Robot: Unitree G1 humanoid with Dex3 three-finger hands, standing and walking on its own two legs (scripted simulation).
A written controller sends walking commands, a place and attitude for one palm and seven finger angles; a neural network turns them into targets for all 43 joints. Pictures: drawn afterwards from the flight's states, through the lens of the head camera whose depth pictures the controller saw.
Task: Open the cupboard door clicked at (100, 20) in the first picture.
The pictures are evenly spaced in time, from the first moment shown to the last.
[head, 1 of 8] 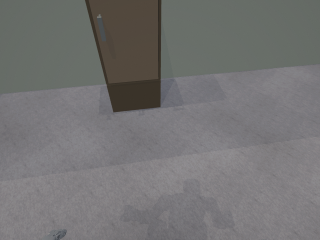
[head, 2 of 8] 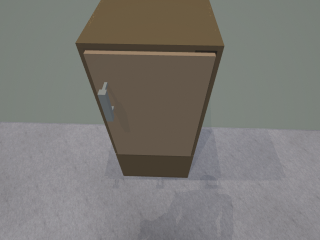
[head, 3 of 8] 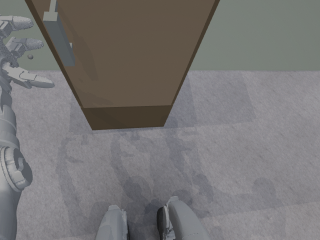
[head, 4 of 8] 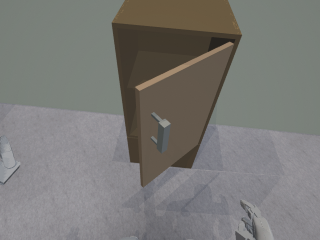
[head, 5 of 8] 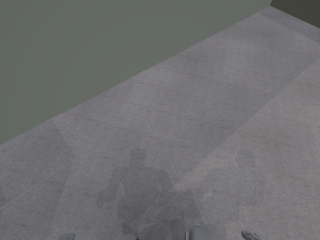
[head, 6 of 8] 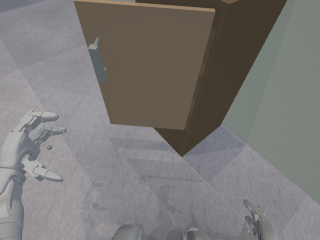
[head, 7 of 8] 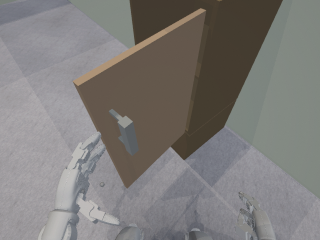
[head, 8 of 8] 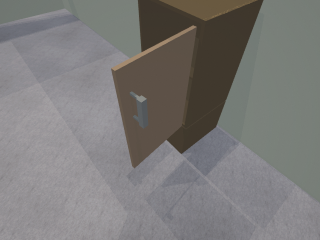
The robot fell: no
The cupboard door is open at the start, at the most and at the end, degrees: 0 97 97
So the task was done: yes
